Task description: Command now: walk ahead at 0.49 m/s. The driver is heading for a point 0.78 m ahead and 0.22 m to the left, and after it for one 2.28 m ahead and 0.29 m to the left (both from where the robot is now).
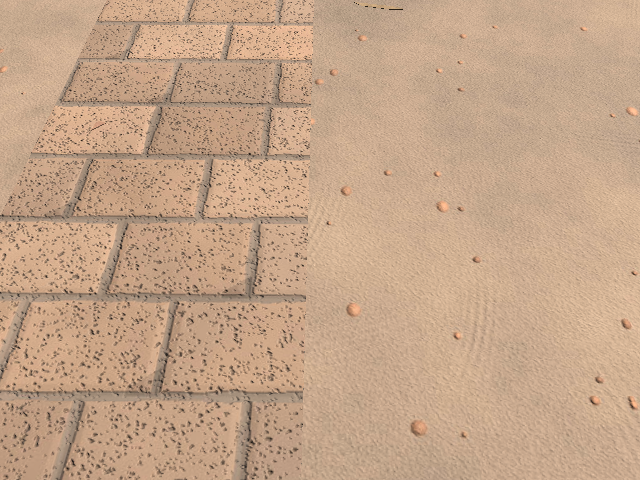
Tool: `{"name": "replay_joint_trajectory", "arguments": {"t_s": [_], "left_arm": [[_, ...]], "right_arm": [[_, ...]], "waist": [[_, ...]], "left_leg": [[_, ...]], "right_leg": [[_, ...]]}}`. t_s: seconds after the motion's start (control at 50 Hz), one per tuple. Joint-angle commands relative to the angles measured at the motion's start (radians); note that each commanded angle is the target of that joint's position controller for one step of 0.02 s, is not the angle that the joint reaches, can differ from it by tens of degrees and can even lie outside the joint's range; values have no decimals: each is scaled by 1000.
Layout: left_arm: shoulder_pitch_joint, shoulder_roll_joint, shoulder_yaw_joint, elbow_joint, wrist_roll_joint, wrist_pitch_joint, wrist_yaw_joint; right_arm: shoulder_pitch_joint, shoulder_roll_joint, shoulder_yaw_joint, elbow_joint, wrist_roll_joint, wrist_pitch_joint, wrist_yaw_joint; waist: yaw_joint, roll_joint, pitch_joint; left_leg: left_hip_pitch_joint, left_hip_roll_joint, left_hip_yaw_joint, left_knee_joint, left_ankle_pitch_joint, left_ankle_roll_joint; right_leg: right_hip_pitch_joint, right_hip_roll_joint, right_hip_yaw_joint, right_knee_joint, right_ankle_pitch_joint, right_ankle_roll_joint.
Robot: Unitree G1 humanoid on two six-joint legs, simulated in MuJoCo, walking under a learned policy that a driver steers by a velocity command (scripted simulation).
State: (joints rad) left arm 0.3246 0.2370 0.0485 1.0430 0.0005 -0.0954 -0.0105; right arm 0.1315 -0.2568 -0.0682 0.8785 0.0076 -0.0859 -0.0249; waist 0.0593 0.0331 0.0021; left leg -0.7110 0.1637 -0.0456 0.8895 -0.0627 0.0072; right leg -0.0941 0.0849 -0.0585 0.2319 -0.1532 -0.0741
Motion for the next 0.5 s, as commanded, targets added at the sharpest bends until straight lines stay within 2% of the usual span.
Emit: {"name": "replay_joint_trajectory", "arguments": {"t_s": [0.02, 0.08, 0.14, 0.16, 0.18, 0.2, 0.22, 0.24, 0.26, 0.28, 0.3, 0.32, 0.34, 0.36, 0.38, 0.4, 0.44, 0.5], "left_arm": [[-32, 161, 26, -66, -12, -12, 15], [39, 172, 29, -44, -20, 0, 15], [69, 182, 35, -30, -23, 17, 17], [62, 189, 38, -31, -23, 23, 18], [40, 195, 40, -37, -22, 29, 19], [23, 179, 34, -44, -19, 34, 19], [22, 137, 16, -67, -5, 34, 19], [121, 23, -17, -86, -3, 13, 12], [97, 76, -8, -73, -16, -13, 7], [17, 154, 13, -96, -44, -27, 1], [-40, 155, 13, -107, -46, -31, 4], [-70, 144, 18, -110, -33, -27, 10], [-62, 133, 24, -105, -25, -13, 14], [-43, 111, 23, -99, -23, 2, 15], [-33, 90, 21, -94, -20, 12, 15], [-42, 85, 21, -98, -18, 19, 16], [-109, 89, 26, -122, -10, 23, 19], [-206, 76, 25, -152, -6, 18, 12]], "right_arm": [[-56, -33, -1, -53, 2, -10, 10], [-151, -31, 9, -81, 13, -13, 29], [-184, -55, 8, -110, 18, -22, 49], [-159, -70, 3, -109, 19, -26, 53], [-99, -93, -7, -97, 18, -29, 54], [37, -132, -30, -55, 16, -31, 52], [234, -207, -56, -7, 5, -31, 43], [344, -310, -81, 22, -10, -22, 42], [350, -224, -55, 18, -7, -24, 47], [258, -168, -35, 4, -2, -27, 46], [172, -137, -24, -19, -3, -27, 46], [111, -111, -16, -27, -10, -27, 49], [80, -84, -7, -28, -17, -30, 52], [76, -77, -5, -22, -18, -31, 55], [90, -83, -7, -13, -16, -35, 55], [107, -96, -11, -3, -14, -37, 51], [143, -119, -18, 14, -13, -36, 39], [179, -123, -17, 31, -8, -26, 24]], "waist": [[-18, -67, 62], [20, -72, 75], [12, -86, 77], [-10, -99, 64], [-53, -112, 31], [-122, -102, -51], [-192, -37, -202], [-159, 219, -330], [-175, 219, -378], [-158, 158, -236], [-133, 87, -150], [-105, 39, -85], [-71, 46, -54], [-53, 58, -44], [-46, 53, -37], [-41, 45, -23], [-49, 22, 5], [-69, 29, 28]], "left_leg": [[76, -26, 34, -186, 150, -13], [83, -53, 52, -290, 138, -14], [83, -70, 46, -357, 33, 18], [123, -81, 52, -374, -4, 33], [216, -107, 73, -394, -29, 51], [397, -139, 98, -414, -31, 78], [694, -34, -18, -380, -17, 137], [1063, 205, -483, -473, -193, 292], [1096, 241, -697, -595, -276, 311], [987, 210, -551, -596, -276, 259], [845, 170, -407, -612, -197, 230], [713, 131, -313, -648, -121, 217], [625, 94, -239, -683, -68, 200], [576, 78, -202, -712, -43, 200], [553, 70, -171, -730, -3, 210], [546, 66, -142, -746, 32, 218], [564, 67, -112, -768, 72, 225], [583, 44, -50, -782, 77, 205]], "right_leg": [[-109, -257, 139, -148, 83, -142], [-16, -282, 133, -112, 78, -136], [97, -337, 155, -43, 112, -120], [118, -349, 160, -11, 162, -109], [122, -342, 147, 58, 296, -94], [101, -293, 104, 222, 454, -69], [-50, -235, 50, 501, 375, -33], [-469, -54, -4, 893, -49, 44], [-602, -46, 153, 1041, -405, 33], [-690, -106, 165, 1098, -349, 11], [-673, -163, 138, 1067, -255, 3], [-633, -197, 125, 996, -186, 5], [-569, -227, 131, 938, -139, 7], [-524, -232, 127, 907, -113, 12], [-510, -233, 120, 882, -97, 20], [-525, -235, 116, 848, -66, 29], [-590, -238, 116, 745, 21, 48], [-610, -225, 103, 566, 176, 63]]}}
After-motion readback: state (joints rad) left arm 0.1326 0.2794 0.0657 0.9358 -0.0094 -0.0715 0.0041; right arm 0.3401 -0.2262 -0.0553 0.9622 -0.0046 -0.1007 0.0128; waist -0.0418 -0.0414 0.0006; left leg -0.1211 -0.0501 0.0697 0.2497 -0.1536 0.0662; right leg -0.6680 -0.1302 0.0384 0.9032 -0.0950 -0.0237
